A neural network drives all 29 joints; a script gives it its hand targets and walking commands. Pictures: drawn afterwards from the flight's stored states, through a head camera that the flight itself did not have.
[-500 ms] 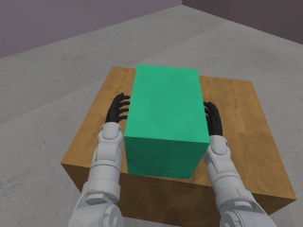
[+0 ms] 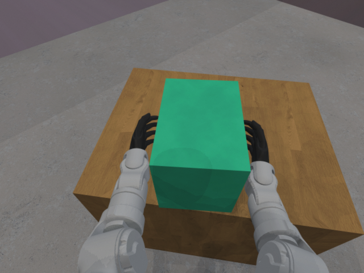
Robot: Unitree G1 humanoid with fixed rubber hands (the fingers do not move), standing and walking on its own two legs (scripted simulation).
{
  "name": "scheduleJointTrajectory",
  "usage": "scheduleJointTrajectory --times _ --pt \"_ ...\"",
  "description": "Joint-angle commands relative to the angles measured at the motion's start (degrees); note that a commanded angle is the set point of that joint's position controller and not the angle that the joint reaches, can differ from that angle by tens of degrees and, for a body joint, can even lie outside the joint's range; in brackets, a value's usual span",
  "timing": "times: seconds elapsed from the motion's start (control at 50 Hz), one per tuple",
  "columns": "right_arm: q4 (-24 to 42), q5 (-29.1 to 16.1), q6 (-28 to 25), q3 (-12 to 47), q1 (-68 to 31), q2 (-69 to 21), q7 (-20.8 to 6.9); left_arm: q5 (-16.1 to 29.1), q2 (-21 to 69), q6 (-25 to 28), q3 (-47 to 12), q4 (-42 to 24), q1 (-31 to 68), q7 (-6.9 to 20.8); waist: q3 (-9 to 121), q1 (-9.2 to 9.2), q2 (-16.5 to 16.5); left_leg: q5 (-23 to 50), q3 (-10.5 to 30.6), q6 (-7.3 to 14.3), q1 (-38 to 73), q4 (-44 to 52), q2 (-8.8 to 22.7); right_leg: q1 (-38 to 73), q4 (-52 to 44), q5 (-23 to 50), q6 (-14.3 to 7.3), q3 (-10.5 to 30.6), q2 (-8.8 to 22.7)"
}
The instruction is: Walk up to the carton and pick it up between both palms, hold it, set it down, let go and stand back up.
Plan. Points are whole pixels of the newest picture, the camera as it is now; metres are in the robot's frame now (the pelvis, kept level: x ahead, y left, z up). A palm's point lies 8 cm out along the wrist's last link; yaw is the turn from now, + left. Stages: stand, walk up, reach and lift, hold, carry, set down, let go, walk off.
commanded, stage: set down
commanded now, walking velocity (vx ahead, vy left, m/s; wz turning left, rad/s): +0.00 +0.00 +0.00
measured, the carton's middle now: (198, 144) +0.43 -0.02 +0.02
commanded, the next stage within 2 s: none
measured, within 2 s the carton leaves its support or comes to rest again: rests again in 1.02 s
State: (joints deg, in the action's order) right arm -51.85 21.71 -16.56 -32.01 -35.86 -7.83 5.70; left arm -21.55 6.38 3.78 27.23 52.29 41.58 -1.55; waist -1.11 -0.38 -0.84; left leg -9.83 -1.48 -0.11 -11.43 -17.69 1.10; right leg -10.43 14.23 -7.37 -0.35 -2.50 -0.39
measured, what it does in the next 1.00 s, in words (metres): stands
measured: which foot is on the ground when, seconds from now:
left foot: down 0.00-1.00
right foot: down 0.00-1.00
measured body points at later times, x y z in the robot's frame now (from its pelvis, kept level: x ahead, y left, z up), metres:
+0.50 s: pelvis +0.03 +0.00 -0.01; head +0.11 +0.00 +0.44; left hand +0.44 +0.12 +0.00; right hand +0.42 -0.16 +0.00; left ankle -0.01 +0.11 -0.75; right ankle +0.00 -0.11 -0.75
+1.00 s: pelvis +0.01 +0.00 -0.01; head +0.13 +0.01 +0.42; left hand +0.44 +0.12 -0.03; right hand +0.42 -0.15 -0.02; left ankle -0.01 +0.11 -0.75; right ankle +0.00 -0.11 -0.75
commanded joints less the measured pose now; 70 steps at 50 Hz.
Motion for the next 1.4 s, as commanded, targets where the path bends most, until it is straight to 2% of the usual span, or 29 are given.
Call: scheduleJointTrajectory --times 0.0,0.06,0.1,0.18,0.26,0.34,0.4,0.48,0.62,0.64,0.66,0.68,0.74,1.02,1.38 --pt "2.6 4.1 -6.4 20.0 -37.5 -28.4 -7.9 0.6 28.0 6.7 -19.0 -5.3 36.1 4.3 39.2 -0.73 2.6 25.1 -5.0 -3.9 6.9 -2.2 0.3 16.8 4.7 28.4 1.1 -4.4 -1.2" --pt "1.2 4.9 -7.5 19.9 -37.3 -28.5 -7.6 0.9 28.6 8.3 -20.0 -3.2 35.7 3.5 39.6 -1.33 3.3 27.9 -4.2 -4.3 6.4 -3.4 0.6 15.3 4.9 29.5 0.9 -4.3 -1.2" --pt "0.3 5.4 -8.1 20.0 -36.3 -28.9 -7.2 1.5 28.5 9.3 -20.9 -2.7 35.5 3.4 40.9 -2.18 2.6 28.5 -4.1 -4.2 4.9 -3.8 0.5 16.2 5.5 32.6 1.1 -3.9 -1.1" --pt "-1.4 5.2 -9.7 21.0 -35.7 -29.4 -6.7 2.4 29.0 11.6 -22.2 -1.6 35.3 3.1 44.2 -2.51 2.7 31.5 -3.5 -4.4 2.5 -5.0 0.5 17.0 7.2 38.2 1.2 -3.5 -0.9" --pt "-3.3 4.8 -10.3 21.8 -34.8 -30.2 -6.4 1.9 28.7 12.8 -21.9 1.3 33.8 3.0 43.7 -2.28 3.1 32.7 -3.0 -4.0 -0.4 -5.5 0.4 17.9 8.3 41.5 1.1 -2.7 -0.4" --pt "-4.0 5.0 -10.8 22.8 -34.3 -31.4 -6.1 1.6 27.6 14.4 -20.3 3.5 33.7 3.5 44.0 -1.9 1.6 29.7 -3.0 -2.8 -5.8 -4.4 -0.1 21.5 10.2 47.6 1.8 -1.6 0.5" --pt "-4.6 5.0 -11.4 23.4 -33.3 -31.6 -6.0 1.3 27.5 15.3 -20.2 4.3 32.9 3.6 44.4 -1.63 1.6 31.7 -2.9 -2.6 -7.0 -4.4 0.2 22.2 11.5 52.1 2.0 -1.4 0.9" --pt "-5.2 5.8 -12.8 23.3 -33.1 -32.1 -5.9 1.0 28.2 16.8 -20.1 6.3 32.5 3.4 46.9 -1.43 1.7 33.5 -2.6 -2.8 -7.4 -5.3 0.3 20.0 11.9 53.4 1.8 -1.4 0.8" --pt "-7.1 7.3 -14.7 22.1 -33.6 -31.7 -5.9 1.8 29.2 20.6 -22.1 7.1 35.5 2.4 54.3 -2.26 2.8 36.8 -2.0 -3.5 -6.8 -7.6 1.0 14.1 12.2 52.1 1.2 -1.6 0.2" --pt "-6.5 7.7 -14.7 21.9 -37.5 -31.9 -6.6 1.4 28.8 21.2 -20.5 10.0 36.8 1.9 54.9 -0.04 0.2 34.1 -2.4 -2.9 -9.5 -7.5 1.1 14.6 11.6 49.9 1.0 -1.8 1.0" --pt "-6.9 8.0 -14.4 22.0 -36.3 -32.2 -7.0 0.7 28.2 21.7 -20.2 11.2 36.3 1.8 55.8 -1.3 0.5 30.9 -2.3 -2.3 -12.0 -6.7 0.8 17.3 12.5 50.3 0.9 -1.4 1.2" --pt "-7.8 8.1 -14.1 21.6 -36.3 -31.8 -7.0 0.6 27.6 21.9 -19.8 12.2 35.8 1.7 55.1 -1.05 0.3 29.2 -2.2 -2.2 -13.4 -6.3 0.8 18.3 13.1 50.2 1.0 -1.3 1.3" --pt "-10.0 8.5 -13.4 19.3 -36.7 -31.0 -7.0 0.2 27.4 22.1 -18.9 14.8 37.5 2.0 54.1 -1.82 1.3 28.7 -2.2 -2.6 -9.8 -6.7 1.2 13.0 12.1 44.9 0.8 -1.9 0.6" --pt "-14.3 12.6 -12.7 11.9 -37.0 -31.2 -7.5 -2.4 25.8 23.4 -13.3 18.8 39.7 1.8 52.1 -2.29 3.3 24.2 -3.0 -3.0 -11.3 -7.3 1.0 8.0 11.8 36.4 0.1 -2.6 0.5" --pt "-13.6 15.6 -13.6 8.0 -37.2 -29.9 -8.1 -5.6 23.7 23.7 -9.5 21.1 37.1 1.5 50.7 -2.24 2.1 20.4 -2.8 -1.9 -13.6 -7.1 1.2 6.3 11.8 31.9 0.2 -2.8 0.8"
